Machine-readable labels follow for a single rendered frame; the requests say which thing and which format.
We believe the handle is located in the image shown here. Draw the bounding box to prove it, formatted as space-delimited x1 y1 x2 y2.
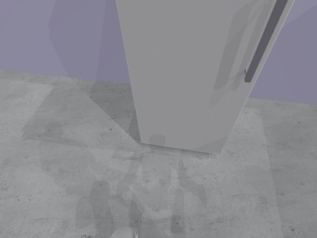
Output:
244 0 288 83

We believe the left robot thigh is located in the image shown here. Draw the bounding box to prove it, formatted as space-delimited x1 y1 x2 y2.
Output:
110 227 139 238

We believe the fridge door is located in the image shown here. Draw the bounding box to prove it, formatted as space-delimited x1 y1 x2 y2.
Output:
116 0 294 154

